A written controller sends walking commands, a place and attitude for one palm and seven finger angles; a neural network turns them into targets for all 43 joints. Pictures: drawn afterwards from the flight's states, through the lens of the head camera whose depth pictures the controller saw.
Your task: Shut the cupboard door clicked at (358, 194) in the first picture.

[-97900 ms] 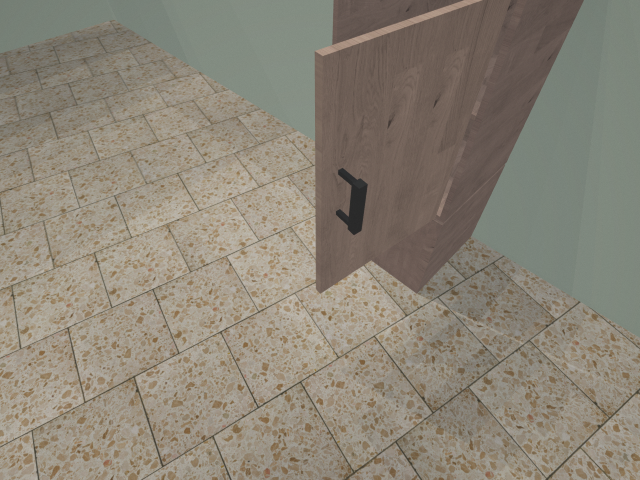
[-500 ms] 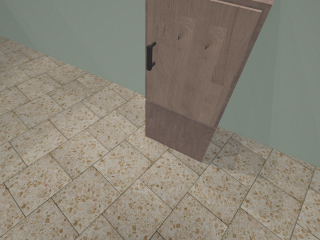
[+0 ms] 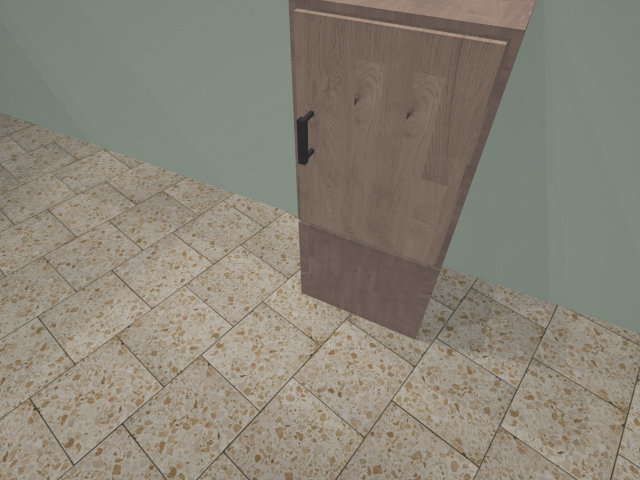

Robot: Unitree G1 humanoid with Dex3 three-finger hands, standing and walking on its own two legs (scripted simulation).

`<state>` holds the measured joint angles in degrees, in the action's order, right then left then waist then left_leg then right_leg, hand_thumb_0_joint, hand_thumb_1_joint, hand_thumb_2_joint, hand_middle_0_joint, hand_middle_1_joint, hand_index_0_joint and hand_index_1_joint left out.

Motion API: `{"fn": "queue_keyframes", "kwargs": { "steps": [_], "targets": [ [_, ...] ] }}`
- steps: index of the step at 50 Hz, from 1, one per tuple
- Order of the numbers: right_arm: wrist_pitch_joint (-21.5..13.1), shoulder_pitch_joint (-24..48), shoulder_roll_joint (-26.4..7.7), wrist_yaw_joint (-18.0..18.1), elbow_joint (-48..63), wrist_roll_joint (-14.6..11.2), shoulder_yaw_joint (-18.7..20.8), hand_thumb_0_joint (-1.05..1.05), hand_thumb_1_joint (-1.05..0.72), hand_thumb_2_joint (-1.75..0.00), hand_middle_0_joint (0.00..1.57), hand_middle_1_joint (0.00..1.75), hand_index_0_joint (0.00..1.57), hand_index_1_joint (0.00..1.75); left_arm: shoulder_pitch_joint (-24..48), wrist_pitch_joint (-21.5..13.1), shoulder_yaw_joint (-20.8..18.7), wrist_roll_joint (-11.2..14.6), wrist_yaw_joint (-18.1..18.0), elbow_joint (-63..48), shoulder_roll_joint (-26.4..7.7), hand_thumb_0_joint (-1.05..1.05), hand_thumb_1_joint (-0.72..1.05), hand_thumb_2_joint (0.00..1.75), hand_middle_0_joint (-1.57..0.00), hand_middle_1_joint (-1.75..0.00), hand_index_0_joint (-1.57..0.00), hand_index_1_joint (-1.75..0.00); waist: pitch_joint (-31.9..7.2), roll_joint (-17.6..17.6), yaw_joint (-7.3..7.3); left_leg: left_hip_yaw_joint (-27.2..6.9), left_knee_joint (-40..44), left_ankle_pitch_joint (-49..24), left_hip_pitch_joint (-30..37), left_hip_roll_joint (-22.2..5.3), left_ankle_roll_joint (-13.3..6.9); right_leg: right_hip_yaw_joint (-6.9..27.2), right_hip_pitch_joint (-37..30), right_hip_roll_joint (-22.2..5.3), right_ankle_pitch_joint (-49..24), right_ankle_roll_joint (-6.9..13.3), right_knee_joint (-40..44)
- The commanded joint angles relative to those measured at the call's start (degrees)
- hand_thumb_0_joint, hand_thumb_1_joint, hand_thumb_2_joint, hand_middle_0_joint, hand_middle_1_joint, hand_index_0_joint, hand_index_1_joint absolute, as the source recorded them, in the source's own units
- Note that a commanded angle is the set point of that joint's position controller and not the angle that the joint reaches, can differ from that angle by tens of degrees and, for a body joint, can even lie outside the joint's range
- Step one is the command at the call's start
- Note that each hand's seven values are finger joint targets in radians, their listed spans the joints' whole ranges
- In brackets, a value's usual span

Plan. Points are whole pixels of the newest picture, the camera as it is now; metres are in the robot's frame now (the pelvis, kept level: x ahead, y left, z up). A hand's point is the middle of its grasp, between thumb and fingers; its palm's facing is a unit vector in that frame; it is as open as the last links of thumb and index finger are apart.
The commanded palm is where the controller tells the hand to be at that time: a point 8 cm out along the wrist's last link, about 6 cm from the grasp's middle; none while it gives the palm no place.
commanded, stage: let the arm hang, fingers relaxed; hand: left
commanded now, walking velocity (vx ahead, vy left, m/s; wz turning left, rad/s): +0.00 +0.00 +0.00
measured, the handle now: (306, 137) +0.89 +0.09 -0.03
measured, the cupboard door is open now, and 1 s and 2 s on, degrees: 0 0 0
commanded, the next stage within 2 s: look to check the result in 0.28 s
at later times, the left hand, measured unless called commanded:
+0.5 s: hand out of the picture -0.04 +0.18 -0.18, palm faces +0.04 -0.98 -0.19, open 7.4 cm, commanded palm none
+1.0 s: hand out of the picture +0.02 +0.20 -0.17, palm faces +0.01 -0.97 -0.23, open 7.4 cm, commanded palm none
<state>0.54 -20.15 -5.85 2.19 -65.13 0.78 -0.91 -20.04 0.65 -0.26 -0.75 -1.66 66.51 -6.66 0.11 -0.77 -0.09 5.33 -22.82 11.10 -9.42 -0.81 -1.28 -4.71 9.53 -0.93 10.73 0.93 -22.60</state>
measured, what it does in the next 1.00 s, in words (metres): stands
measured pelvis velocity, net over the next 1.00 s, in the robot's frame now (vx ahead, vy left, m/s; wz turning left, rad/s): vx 0.00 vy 0.01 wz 0.00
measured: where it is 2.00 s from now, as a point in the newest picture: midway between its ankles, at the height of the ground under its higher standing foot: outside the picture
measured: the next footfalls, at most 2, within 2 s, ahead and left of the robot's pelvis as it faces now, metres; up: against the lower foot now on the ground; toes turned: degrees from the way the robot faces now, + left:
none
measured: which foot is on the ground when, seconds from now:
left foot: down 0.00-1.00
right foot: down 0.00-1.00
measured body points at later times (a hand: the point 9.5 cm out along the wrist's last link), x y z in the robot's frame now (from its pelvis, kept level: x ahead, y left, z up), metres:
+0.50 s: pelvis -0.01 +0.01 +0.00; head -0.01 +0.01 +0.45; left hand -0.04 +0.23 -0.16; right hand -0.04 -0.20 -0.16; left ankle +0.02 +0.10 -0.74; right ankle +0.02 -0.11 -0.74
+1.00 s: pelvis +0.00 +0.01 +0.00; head +0.01 +0.01 +0.45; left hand +0.02 +0.25 -0.15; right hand +0.02 -0.23 -0.16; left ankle +0.02 +0.10 -0.74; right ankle +0.02 -0.11 -0.74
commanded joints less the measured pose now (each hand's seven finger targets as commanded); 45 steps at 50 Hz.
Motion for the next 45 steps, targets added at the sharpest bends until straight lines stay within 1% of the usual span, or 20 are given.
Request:
{"fn": "queue_keyframes", "kwargs": {
  "steps": [1, 4, 5, 8, 11, 14, 17, 19, 20, 23, 25, 26, 28, 30, 32, 37, 40, 42, 44, 45],
  "targets": [
    [-0.49, -4.53, -4.77, 0.24, 1.05, 0.16, 1.31, 0.00, -0.90, -0.90, 0.20, 0.30, 0.20, 0.30, -4.01, -0.85, -1.04, -0.08, -0.44, -1.22, -5.26, 0.00, 0.90, 0.90, -0.20, -0.30, -0.20, -0.30, 6.98, 0.79, 0.11, -5.86, 6.55, 5.80, -5.20, -5.14, -0.56, 5.83, 3.62, -4.56, 4.20, 1.40, 5.22],
    [-0.46, -4.85, -4.67, 0.22, 1.14, 0.25, 1.44, 0.00, -0.90, -0.90, 0.20, 0.30, 0.20, 0.30, -4.38, -0.84, -1.14, -0.16, -0.48, -1.30, -4.76, 0.00, 0.90, 0.90, -0.20, -0.30, -0.20, -0.30, 7.34, 0.09, 0.08, -6.16, 6.95, 7.62, -6.36, -5.00, -0.60, 5.86, 3.83, -4.33, 4.68, 1.29, 4.85],
    [-0.44, -4.97, -5.07, 0.21, 1.27, 0.11, 1.50, 0.00, -0.90, -0.90, 0.20, 0.30, 0.20, 0.30, -4.55, -0.79, -1.20, -0.25, -0.51, -1.43, -5.00, 0.00, 0.90, 0.90, -0.20, -0.30, -0.20, -0.30, 8.06, -0.18, 0.14, -6.44, 7.08, 8.43, -6.80, -5.06, -0.67, 5.68, 4.24, -4.18, 5.08, 1.27, 4.74],
    [-0.42, -5.28, -4.77, 0.19, 1.53, 0.32, 1.66, 0.00, -0.90, -0.90, 0.20, 0.30, 0.20, 0.30, -4.76, -0.77, -1.30, -0.31, -0.50, -1.60, -4.40, 0.00, 0.90, 0.90, -0.20, -0.30, -0.20, -0.30, 7.98, 0.19, 0.07, -6.82, 7.39, 9.78, -7.86, -5.06, -0.78, 5.66, 4.30, -4.05, 5.30, 1.20, 4.24],
    [-0.41, -5.38, -5.10, 0.14, 1.77, 0.33, 1.84, 0.00, -0.90, -0.90, 0.20, 0.30, 0.20, 0.30, -4.77, -0.72, -1.41, -0.39, -0.49, -1.85, -4.59, 0.00, 0.90, 0.90, -0.20, -0.30, -0.20, -0.30, 7.95, -0.69, 0.07, -7.13, 7.60, 11.23, -8.25, -5.25, -0.89, 5.48, 4.64, -4.03, 5.90, 1.15, 4.00],
    [-0.53, -5.37, -5.51, 0.11, 2.18, 0.34, 2.02, 0.00, -0.90, -0.90, 0.20, 0.30, 0.20, 0.30, -4.68, -0.84, -1.54, -0.42, -0.44, -2.14, -4.63, 0.00, 0.90, 0.90, -0.20, -0.30, -0.20, -0.30, 7.16, -0.21, 0.06, -7.44, 7.59, 10.99, -8.51, -5.31, -1.03, 5.56, 4.00, -4.04, 5.05, 1.12, 3.57],
    [-0.67, -5.08, -5.90, 0.04, 2.36, 0.25, 2.08, 0.00, -0.90, -0.90, 0.20, 0.30, 0.20, 0.30, -4.31, -0.99, -1.65, -0.41, -0.40, -2.33, -5.22, 0.00, 0.90, 0.90, -0.20, -0.30, -0.20, -0.30, 6.27, 0.54, -0.01, -7.49, 7.12, 9.82, -7.91, -5.32, -1.14, 5.74, 3.69, -4.30, 4.62, 1.15, 3.59],
    [-0.70, -4.89, -6.16, 0.03, 2.38, 0.24, 2.11, 0.00, -0.90, -0.90, 0.20, 0.30, 0.20, 0.30, -3.98, -1.06, -1.66, -0.39, -0.41, -2.45, -5.51, 0.00, 0.90, 0.90, -0.20, -0.30, -0.20, -0.30, 6.30, 0.04, -0.18, -7.52, 6.91, 9.01, -7.46, -5.25, -1.11, 5.94, 3.98, -4.39, 4.45, 1.29, 3.73],
    [-0.72, -4.45, -6.97, 0.01, 2.58, 0.11, 2.22, 0.00, -0.90, -0.90, 0.20, 0.30, 0.20, 0.30, -4.11, -1.14, -1.72, -0.39, -0.40, -2.60, -6.12, 0.00, 0.90, 0.90, -0.20, -0.30, -0.20, -0.30, 6.31, -0.09, 0.00, -7.43, 6.66, 8.49, -6.96, -5.30, -1.14, 5.80, 4.19, -4.28, 4.05, 1.35, 3.67],
    [-0.74, -4.04, -7.33, -0.02, 2.61, 0.22, 2.29, 0.00, -0.90, -0.90, 0.20, 0.30, 0.20, 0.30, -3.07, -1.09, -1.77, -0.40, -0.36, -2.68, -6.47, 0.00, 0.90, 0.90, -0.20, -0.30, -0.20, -0.30, 6.61, 0.25, -0.18, -7.91, 7.47, 9.33, -7.17, -5.64, -1.11, 5.85, 4.05, -4.23, 3.99, 1.27, 3.41],
    [-0.89, -3.61, -8.38, -0.04, 2.90, 0.05, 2.40, 0.00, -0.90, -0.90, 0.20, 0.30, 0.20, 0.30, -2.97, -1.22, -1.82, -0.43, -0.33, -2.82, -7.33, 0.00, 0.90, 0.90, -0.20, -0.30, -0.20, -0.30, 5.97, 0.49, -0.03, -8.04, 7.36, 8.12, -6.61, -5.80, -1.25, 5.75, 3.38, -4.23, 2.81, 1.30, 3.28],
    [-0.98, -3.10, -8.26, -0.03, 2.93, 0.12, 2.47, 0.00, -0.90, -0.90, 0.20, 0.30, 0.20, 0.30, -2.67, -1.25, -1.84, -0.39, -0.31, -2.75, -7.21, 0.00, 0.90, 0.90, -0.20, -0.30, -0.20, -0.30, 5.60, 0.35, -0.06, -8.00, 7.42, 7.64, -6.18, -5.88, -1.27, 5.81, 3.32, -4.42, 2.49, 1.33, 3.29],
    [-0.92, -2.73, -8.70, -0.06, 2.89, 0.16, 2.42, 0.00, -0.90, -0.90, 0.20, 0.30, 0.20, 0.30, -1.90, -1.10, -1.84, -0.40, -0.26, -2.86, -7.53, 0.00, 0.90, 0.90, -0.20, -0.30, -0.20, -0.30, 6.52, -0.53, -0.12, -8.49, 8.45, 9.64, -6.79, -6.15, -1.17, 5.70, 3.51, -4.22, 3.26, 1.20, 3.20],
    [-0.89, -2.05, -9.75, -0.14, 3.28, 0.05, 2.69, 0.00, -0.90, -0.90, 0.20, 0.30, 0.20, 0.30, -1.95, -1.12, -1.94, -0.54, -0.21, -3.08, -8.37, 0.00, 0.90, 0.90, -0.20, -0.30, -0.20, -0.30, 6.55, 0.11, 0.03, -8.54, 8.51, 10.14, -6.47, -6.19, -1.27, 5.62, 3.64, -4.09, 3.29, 1.19, 3.31],
    [-0.90, -1.50, -9.77, -0.21, 3.26, 0.12, 2.69, 0.00, -0.90, -0.90, 0.20, 0.30, 0.20, 0.30, -0.98, -1.09, -1.96, -0.55, -0.13, -3.15, -8.72, 0.00, 0.90, 0.90, -0.20, -0.30, -0.20, -0.30, 6.77, 0.79, -0.07, -8.50, 8.67, 10.17, -6.69, -6.19, -1.26, 5.83, 3.56, -4.38, 3.50, 1.14, 3.49],
    [-1.05, -0.10, -10.78, -0.36, 3.49, 0.10, 2.72, 0.00, -0.90, -0.90, 0.20, 0.30, 0.20, 0.30, 0.72, -1.42, -2.03, -0.42, 0.01, -3.46, -10.06, 0.00, 0.90, 0.90, -0.20, -0.30, -0.20, -0.30, 5.11, 1.34, -0.20, -7.65, 7.58, 6.51, -4.42, -5.83, -1.07, 6.30, 3.07, -4.95, 2.85, 1.35, 4.30],
    [-1.25, 1.15, -11.87, -0.41, 3.57, -0.07, 2.78, 0.00, -0.90, -0.90, 0.20, 0.30, 0.20, 0.30, 1.42, -1.59, -2.11, -0.43, 0.05, -3.64, -11.20, 0.00, 0.90, 0.90, -0.20, -0.30, -0.20, -0.30, 4.35, 0.54, -0.03, -7.44, 7.12, 3.33, -3.08, -5.82, -1.02, 6.34, 2.33, -5.09, 0.94, 1.44, 4.38],
    [-1.31, 1.79, -11.82, -0.44, 3.43, 0.01, 2.60, 0.00, -0.90, -0.90, 0.20, 0.30, 0.20, 0.30, 2.30, -1.66, -2.04, -0.31, 0.12, -3.53, -11.47, 0.00, 0.90, 0.90, -0.20, -0.30, -0.20, -0.30, 3.68, 0.67, -0.13, -7.22, 6.96, 1.64, -2.43, -5.86, -0.89, 6.33, 1.61, -5.51, 0.31, 1.40, 4.69],
    [-1.19, 2.46, -12.15, -0.47, 3.23, 0.03, 2.59, 0.00, -0.90, -0.90, 0.20, 0.30, 0.20, 0.30, 3.26, -1.69, -1.96, -0.27, 0.14, -3.45, -11.78, 0.00, 0.90, 0.90, -0.20, -0.30, -0.20, -0.30, 4.07, 1.20, -0.28, -7.09, 7.04, 1.67, -2.15, -5.86, -0.65, 6.47, 1.76, -5.51, 0.86, 1.36, 5.16],
    [-1.21, 2.67, -12.79, -0.50, 3.41, -0.08, 2.67, 0.00, -0.90, -0.90, 0.20, 0.30, 0.20, 0.30, 3.36, -1.72, -2.06, -0.31, 0.16, -3.64, -12.33, 0.00, 0.90, 0.90, -0.20, -0.30, -0.20, -0.30, 4.29, 0.59, -0.14, -7.14, 7.07, 1.13, -2.01, -5.91, -0.71, 6.50, 1.83, -5.38, 0.56, 1.46, 5.18]
  ]
}}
